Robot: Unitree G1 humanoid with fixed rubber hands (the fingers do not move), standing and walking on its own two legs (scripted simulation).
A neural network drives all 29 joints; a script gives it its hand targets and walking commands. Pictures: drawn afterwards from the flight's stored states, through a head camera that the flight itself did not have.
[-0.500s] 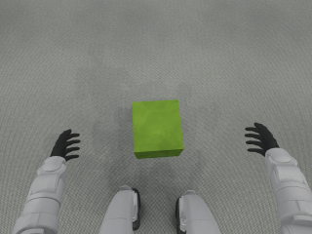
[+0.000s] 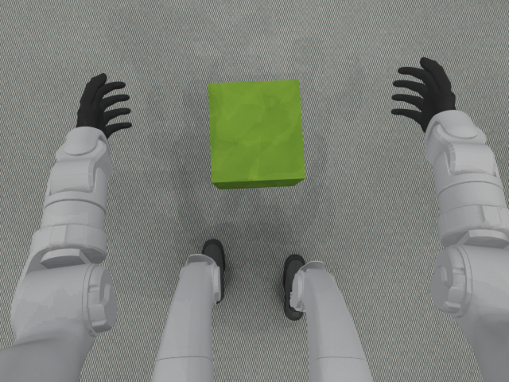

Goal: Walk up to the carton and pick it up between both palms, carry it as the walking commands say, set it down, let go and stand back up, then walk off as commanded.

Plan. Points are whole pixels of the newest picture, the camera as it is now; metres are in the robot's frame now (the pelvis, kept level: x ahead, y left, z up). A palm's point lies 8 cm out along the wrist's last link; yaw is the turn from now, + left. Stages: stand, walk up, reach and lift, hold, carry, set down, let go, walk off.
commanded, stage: reach and lift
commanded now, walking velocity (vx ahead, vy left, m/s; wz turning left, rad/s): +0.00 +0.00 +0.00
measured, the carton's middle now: (255, 140) +0.55 +0.01 -0.57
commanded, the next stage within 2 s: none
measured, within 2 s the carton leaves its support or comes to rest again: neither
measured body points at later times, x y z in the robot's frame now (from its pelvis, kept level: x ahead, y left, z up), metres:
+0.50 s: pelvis +0.00 +0.00 -0.03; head +0.34 +0.00 +0.27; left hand +0.55 +0.22 -0.14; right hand +0.57 -0.21 -0.13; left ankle +0.10 +0.13 -0.65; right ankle +0.05 -0.13 -0.65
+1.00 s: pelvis -0.02 +0.00 -0.16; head +0.33 +0.00 +0.11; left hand +0.54 +0.23 -0.29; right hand +0.57 -0.20 -0.28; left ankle +0.10 +0.14 -0.65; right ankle +0.05 -0.13 -0.65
